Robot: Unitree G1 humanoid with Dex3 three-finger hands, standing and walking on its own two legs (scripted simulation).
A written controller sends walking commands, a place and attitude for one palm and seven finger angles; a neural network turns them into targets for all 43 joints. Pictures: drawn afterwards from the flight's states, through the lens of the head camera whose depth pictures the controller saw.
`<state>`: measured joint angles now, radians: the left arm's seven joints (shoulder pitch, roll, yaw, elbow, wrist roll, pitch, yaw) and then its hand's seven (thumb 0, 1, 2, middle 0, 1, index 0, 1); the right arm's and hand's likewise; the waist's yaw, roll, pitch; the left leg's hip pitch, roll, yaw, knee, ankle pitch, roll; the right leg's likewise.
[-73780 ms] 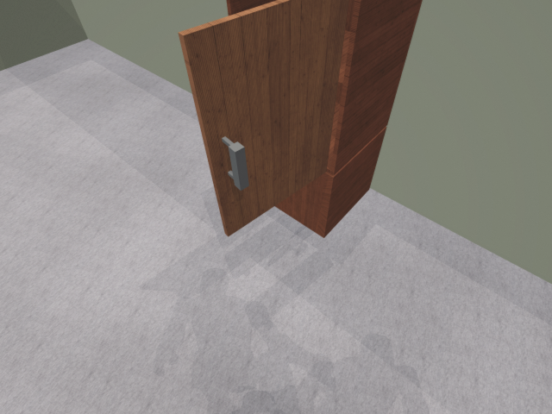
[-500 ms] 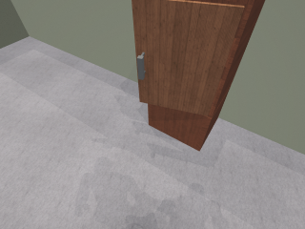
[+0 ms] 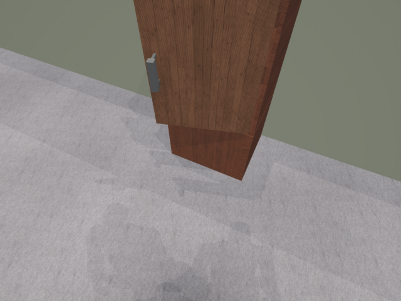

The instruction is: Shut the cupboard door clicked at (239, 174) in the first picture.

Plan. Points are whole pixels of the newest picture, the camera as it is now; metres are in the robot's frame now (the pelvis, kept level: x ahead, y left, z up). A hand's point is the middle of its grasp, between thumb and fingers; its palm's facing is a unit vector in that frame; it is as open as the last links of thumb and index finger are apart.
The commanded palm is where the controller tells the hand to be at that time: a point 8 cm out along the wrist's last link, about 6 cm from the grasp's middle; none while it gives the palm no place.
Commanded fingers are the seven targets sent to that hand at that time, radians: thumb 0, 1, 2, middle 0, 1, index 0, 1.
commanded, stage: take the last steps up to it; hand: left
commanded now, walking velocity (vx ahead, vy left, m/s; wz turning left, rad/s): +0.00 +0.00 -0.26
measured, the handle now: (154, 72) +0.85 +0.22 -0.05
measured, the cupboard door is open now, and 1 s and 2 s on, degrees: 17 17 17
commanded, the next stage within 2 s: come to a stop and stand still in 1.04 s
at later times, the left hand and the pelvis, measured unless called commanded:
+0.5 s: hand out of the picture +0.00 +0.19 -0.17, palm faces +0.11 -0.98 -0.14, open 7.4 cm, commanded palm none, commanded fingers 0.00 0.90 0.90 -0.20 -0.30 -0.20 -0.30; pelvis +0.07 +0.04 +0.00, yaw +0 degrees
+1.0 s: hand (129, 222) +0.32 +0.21 -0.15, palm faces -0.02 -0.98 -0.22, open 7.4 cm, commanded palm none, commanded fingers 0.00 0.90 0.90 -0.20 -0.30 -0.20 -0.30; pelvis +0.24 +0.03 +0.01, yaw -3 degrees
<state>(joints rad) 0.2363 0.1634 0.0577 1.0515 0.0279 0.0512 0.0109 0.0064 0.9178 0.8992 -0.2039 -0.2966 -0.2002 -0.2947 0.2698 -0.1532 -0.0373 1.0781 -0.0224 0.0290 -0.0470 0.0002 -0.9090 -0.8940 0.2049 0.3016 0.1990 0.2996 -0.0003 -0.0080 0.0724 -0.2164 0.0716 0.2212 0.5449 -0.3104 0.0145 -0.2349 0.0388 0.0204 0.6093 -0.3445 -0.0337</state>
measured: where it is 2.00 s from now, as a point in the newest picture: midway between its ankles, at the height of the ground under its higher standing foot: (194, 279)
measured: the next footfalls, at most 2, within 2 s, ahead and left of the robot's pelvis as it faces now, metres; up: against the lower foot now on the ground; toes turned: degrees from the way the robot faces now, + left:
left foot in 0.50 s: +0.16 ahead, +0.17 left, +0.00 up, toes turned +5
right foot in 0.86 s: +0.29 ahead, -0.06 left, +0.00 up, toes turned -9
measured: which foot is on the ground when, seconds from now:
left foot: down 0.00-0.10, up 0.12-0.48, down 0.50-0.86, up 0.88-1.00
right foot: down 0.00-0.50, up 0.52-0.84, down 0.86-1.00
